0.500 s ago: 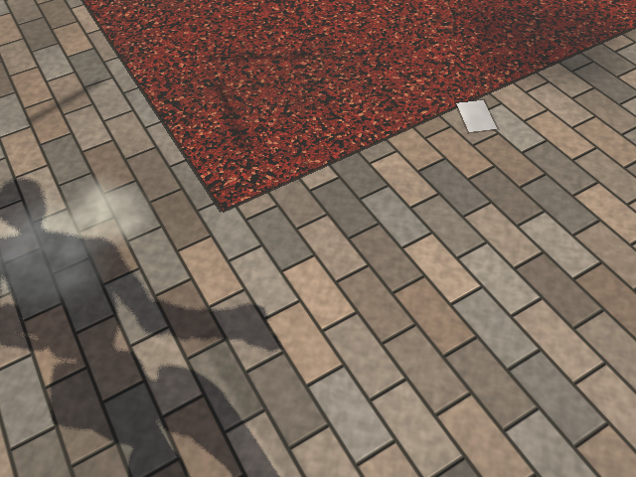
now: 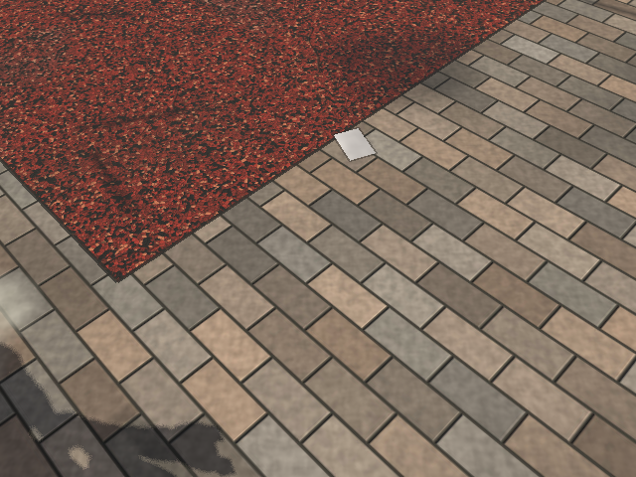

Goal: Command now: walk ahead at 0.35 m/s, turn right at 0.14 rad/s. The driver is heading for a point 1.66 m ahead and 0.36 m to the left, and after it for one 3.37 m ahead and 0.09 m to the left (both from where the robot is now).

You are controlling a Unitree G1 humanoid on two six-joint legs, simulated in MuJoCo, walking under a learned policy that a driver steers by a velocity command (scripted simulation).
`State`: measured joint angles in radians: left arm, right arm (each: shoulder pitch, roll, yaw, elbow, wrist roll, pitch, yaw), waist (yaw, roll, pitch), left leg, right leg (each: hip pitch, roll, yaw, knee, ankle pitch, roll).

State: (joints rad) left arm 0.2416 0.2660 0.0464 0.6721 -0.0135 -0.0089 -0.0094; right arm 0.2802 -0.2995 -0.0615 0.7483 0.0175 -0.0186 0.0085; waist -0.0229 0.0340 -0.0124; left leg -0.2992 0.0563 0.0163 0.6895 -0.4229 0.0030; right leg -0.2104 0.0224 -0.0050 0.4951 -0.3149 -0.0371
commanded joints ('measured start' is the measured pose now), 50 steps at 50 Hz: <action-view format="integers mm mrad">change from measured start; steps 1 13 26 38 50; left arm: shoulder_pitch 177 200 64 -176 177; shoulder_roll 198 182 161 60 199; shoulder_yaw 55 40 25 -6 49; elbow -12 56 23 -35 26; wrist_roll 14 -1 -11 5 3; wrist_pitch -47 -62 -90 -80 -80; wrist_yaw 4 18 16 -3 -17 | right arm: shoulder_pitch -186 -344 -38 41 103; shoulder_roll -140 -35 -117 -157 -140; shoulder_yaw -29 13 -17 -23 1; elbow -156 -164 -68 12 8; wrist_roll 26 6 -21 -2 16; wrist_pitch -60 -77 -69 -78 -76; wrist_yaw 8 51 23 2 1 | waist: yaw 112 118 -18 -45 133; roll -193 -131 -7 0 -217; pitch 92 139 -30 86 -266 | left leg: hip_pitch -603 -348 270 134 -444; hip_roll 23 -9 206 112 -58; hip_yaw -64 11 -406 -84 -143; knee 377 -84 -451 -582 628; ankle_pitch -77 479 194 404 -120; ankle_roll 18 -19 237 214 31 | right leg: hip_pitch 308 155 -456 -382 539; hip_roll -381 -227 -126 -128 -394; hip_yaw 583 135 98 20 656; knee -321 -379 734 152 -182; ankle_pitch -320 262 -19 431 -37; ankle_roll -260 -154 7 67 -253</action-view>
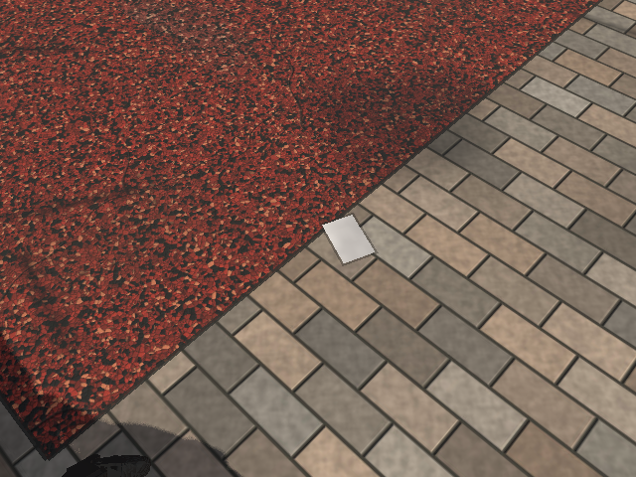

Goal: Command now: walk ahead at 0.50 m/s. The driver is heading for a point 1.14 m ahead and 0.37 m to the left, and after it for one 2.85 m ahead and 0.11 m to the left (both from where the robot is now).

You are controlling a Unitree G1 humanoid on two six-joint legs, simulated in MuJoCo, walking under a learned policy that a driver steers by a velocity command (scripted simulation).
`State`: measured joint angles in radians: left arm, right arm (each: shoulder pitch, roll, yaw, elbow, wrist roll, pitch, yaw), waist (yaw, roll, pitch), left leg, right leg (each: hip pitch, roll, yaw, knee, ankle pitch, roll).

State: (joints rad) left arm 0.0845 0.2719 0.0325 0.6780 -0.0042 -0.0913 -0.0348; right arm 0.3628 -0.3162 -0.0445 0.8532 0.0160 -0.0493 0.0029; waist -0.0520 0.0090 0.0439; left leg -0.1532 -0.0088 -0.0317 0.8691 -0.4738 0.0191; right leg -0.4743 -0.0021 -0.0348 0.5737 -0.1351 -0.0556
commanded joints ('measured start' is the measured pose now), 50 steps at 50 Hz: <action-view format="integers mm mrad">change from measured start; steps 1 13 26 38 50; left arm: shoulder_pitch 271 203 345 -7 283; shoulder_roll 165 168 44 87 297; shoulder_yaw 53 51 8 22 100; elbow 11 82 57 -36 0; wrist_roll -3 9 34 23 32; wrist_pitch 4 -16 10 -12 -39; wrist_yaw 11 28 49 39 31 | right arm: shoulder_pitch -64 -252 48 -63 114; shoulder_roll -131 -24 -280 -143 16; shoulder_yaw -17 2 -95 -62 -15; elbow -122 -153 -167 -201 -215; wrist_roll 30 0 11 3 11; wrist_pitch -54 -19 -9 -12 6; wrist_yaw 11 17 35 -14 -19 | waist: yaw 145 97 22 21 104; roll -136 -63 284 46 -243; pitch -208 5 -383 -42 -382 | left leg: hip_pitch -608 -478 532 -94 -436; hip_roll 57 122 327 94 -113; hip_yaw -63 -2 -723 -220 -163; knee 427 -152 -469 -646 220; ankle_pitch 16 559 186 547 -7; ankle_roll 26 -35 382 230 19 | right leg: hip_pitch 670 344 -168 -111 845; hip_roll -330 -183 69 -56 -380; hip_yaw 542 53 3 88 645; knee -275 -471 718 167 -168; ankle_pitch -174 169 -438 115 -97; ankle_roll -201 -142 75 136 -199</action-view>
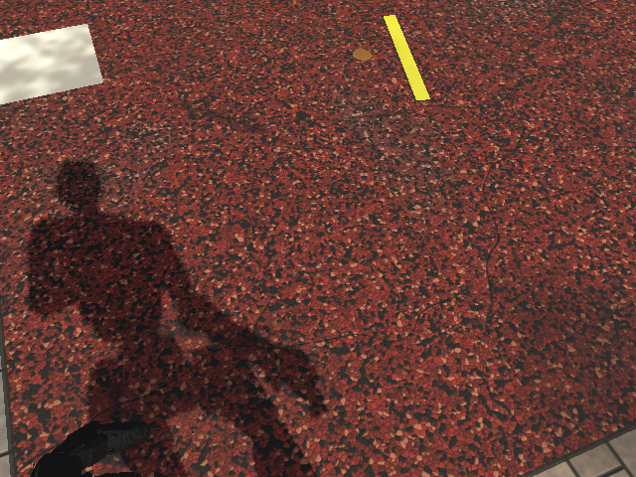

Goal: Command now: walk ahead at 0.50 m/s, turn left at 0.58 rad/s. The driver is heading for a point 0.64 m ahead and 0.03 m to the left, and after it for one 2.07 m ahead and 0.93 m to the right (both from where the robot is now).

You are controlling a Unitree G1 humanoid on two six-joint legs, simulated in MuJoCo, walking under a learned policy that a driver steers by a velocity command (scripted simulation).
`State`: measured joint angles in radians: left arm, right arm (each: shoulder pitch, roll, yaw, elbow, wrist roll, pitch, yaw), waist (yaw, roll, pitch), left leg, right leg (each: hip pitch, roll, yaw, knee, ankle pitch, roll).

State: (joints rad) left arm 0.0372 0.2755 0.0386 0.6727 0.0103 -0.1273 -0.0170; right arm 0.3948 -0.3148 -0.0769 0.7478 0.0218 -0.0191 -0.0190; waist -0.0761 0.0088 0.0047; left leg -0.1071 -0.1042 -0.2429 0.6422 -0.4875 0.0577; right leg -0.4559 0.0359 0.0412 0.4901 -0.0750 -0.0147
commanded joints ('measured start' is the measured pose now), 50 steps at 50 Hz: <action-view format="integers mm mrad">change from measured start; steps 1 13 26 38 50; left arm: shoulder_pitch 338 188 409 181 323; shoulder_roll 227 154 48 82 208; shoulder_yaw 83 63 -1 28 90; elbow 13 65 107 98 45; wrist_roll -12 -6 0 -33 -8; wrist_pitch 5 14 41 75 67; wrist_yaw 6 15 9 9 -36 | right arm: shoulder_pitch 101 -205 31 -156 -151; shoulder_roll -67 -32 -285 -77 -133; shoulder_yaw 10 1 -74 -18 -30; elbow -100 -173 -129 -49 -15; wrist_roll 18 1 -10 -42 -7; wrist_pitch -29 -3 -15 -93 -15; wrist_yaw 1 33 36 26 -33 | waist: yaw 134 108 13 76 195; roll -282 -77 253 42 -3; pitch -325 27 -345 31 -140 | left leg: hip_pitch -644 -605 551 -34 21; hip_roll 50 221 453 324 249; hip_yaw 51 160 -378 225 425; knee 610 278 -184 -523 196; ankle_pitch -105 395 289 553 947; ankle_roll -35 -72 302 158 -34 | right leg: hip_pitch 829 378 -166 -224 285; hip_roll -476 -284 -58 -169 -9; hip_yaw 771 -13 -156 72 -56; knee -159 -342 709 449 -23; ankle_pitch -392 124 -445 38 257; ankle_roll -263 -172 18 46 -102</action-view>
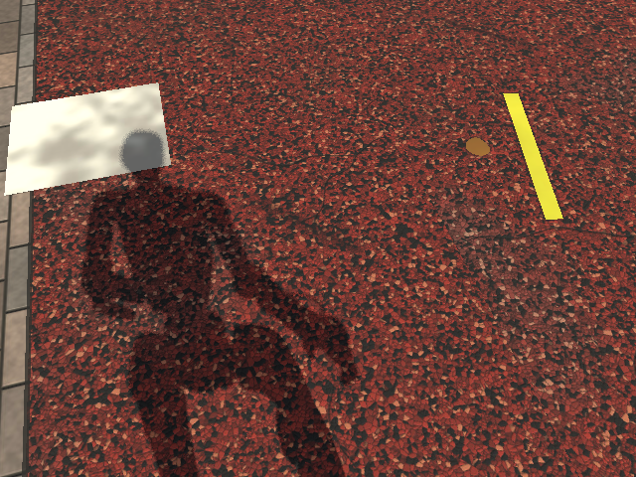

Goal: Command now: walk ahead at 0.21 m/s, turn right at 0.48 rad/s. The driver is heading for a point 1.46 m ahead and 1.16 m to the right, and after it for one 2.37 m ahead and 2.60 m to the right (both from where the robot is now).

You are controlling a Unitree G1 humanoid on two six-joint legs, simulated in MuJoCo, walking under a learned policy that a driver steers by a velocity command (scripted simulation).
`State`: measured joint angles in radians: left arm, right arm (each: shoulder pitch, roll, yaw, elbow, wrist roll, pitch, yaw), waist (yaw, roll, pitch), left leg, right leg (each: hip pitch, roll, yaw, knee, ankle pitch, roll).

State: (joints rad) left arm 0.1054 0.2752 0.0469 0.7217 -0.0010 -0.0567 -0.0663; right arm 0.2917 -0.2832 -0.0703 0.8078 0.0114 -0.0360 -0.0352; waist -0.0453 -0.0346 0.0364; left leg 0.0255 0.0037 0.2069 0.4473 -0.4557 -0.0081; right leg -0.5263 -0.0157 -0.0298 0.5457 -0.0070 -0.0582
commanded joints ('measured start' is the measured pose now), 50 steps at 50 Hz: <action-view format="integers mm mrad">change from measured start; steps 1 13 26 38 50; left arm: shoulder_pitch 251 41 103 22 35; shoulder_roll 313 202 219 107 185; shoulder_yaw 98 75 88 54 68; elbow -20 -135 -169 -197 -191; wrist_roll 6 -4 -4 -20 -12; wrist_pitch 4 60 84 118 70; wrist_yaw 37 87 87 64 84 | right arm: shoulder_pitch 77 -77 -134 -143 -197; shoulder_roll -44 -97 -183 -193 -149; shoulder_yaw -2 -1 -39 -53 -52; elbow -103 -126 -168 -163 -164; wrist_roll -54 -23 -61 -17 -25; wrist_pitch -9 30 5 47 44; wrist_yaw -3 -12 8 -3 -12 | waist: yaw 61 30 72 0 41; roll -237 -48 251 244 -94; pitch -286 -205 -113 -120 -99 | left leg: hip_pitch -463 -503 -198 -118 -678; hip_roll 2 0 397 290 39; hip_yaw -41 -300 -698 -286 -278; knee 752 484 -141 -96 712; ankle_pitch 12 128 572 632 38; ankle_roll -43 -84 272 220 -67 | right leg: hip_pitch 698 225 -90 69 398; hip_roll -215 -122 108 2 -199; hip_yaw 351 375 199 4 355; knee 44 -211 538 279 -200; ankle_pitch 701 94 -585 -404 170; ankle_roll -204 -191 82 145 -168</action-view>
